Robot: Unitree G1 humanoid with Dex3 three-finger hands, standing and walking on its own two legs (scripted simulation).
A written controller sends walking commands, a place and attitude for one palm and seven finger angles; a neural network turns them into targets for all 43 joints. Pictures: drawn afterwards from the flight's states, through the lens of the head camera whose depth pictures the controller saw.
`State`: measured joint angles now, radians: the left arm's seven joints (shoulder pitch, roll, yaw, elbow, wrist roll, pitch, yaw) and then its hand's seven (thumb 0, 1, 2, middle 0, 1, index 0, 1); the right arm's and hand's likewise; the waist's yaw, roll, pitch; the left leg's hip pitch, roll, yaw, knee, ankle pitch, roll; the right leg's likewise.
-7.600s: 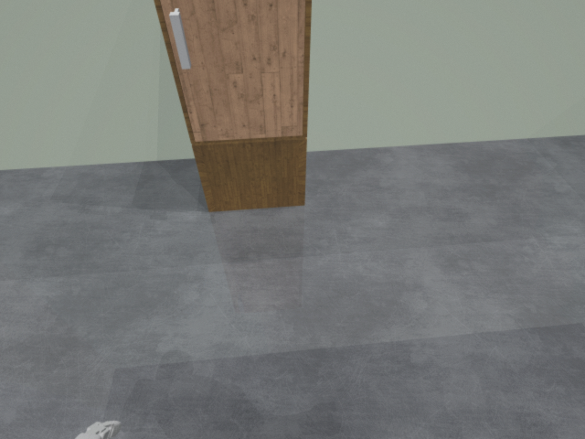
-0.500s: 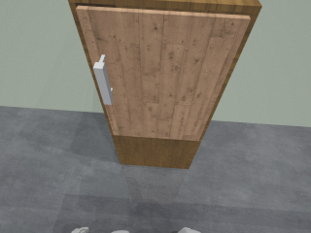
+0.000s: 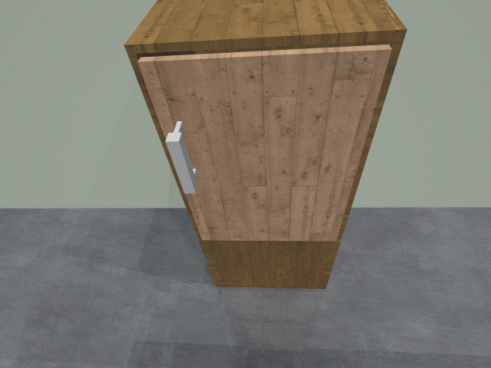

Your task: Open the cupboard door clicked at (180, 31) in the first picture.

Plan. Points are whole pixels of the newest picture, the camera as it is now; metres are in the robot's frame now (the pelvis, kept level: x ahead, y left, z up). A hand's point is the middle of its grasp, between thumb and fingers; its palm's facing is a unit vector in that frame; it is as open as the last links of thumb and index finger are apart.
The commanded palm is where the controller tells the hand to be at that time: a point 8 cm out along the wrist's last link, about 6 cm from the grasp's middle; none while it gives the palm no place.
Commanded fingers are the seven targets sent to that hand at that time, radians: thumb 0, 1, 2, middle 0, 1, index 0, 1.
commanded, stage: come to a stop and stand still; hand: left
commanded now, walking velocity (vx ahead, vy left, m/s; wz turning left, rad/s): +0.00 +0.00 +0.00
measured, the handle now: (185, 158) +0.51 +0.17 +0.05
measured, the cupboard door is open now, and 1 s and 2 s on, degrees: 0 0 0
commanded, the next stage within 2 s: look again from close up in 0.80 s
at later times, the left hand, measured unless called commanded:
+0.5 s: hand out of the picture +0.12 +0.16 -0.14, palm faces -0.01 -0.95 -0.31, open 7.4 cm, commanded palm none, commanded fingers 0.00 0.90 0.90 -0.20 -0.30 -0.20 -0.30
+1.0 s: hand out of the picture +0.07 +0.15 -0.15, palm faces +0.03 -0.96 -0.29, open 7.4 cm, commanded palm none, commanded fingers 0.00 0.90 0.90 -0.20 -0.30 -0.20 -0.30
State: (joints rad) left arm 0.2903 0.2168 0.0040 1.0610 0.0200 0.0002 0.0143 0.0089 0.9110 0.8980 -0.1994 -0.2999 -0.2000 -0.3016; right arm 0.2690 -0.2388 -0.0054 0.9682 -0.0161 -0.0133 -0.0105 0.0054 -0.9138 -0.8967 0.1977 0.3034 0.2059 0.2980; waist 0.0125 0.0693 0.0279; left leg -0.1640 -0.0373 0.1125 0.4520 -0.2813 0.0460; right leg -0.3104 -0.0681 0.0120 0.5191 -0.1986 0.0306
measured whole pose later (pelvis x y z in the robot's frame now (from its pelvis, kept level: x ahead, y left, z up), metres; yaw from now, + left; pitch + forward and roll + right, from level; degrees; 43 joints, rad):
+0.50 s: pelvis +0.03 -0.05 +0.00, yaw +1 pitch -1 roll +1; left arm 0.09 0.23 0.00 1.07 0.01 -0.03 0.01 0.01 0.91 0.90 -0.20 -0.30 -0.20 -0.30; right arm 0.20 -0.28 0.00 1.08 -0.02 -0.02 -0.02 0.01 -0.91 -0.90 0.20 0.30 0.20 0.30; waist -0.02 0.04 0.05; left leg -0.09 0.04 0.06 0.37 -0.27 -0.04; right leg -0.24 0.00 -0.05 0.47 -0.23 -0.04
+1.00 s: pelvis +0.03 -0.07 +0.01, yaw +2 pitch -1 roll +1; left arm 0.16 0.25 0.01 1.11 0.01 -0.02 0.01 0.01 0.91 0.90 -0.20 -0.30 -0.20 -0.30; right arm 0.21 -0.26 0.01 1.11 -0.02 -0.01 -0.02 0.01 -0.91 -0.90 0.20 0.30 0.20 0.30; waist 0.00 0.03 0.05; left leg -0.07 0.07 0.04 0.35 -0.25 -0.06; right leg -0.20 0.03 -0.07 0.41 -0.20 -0.06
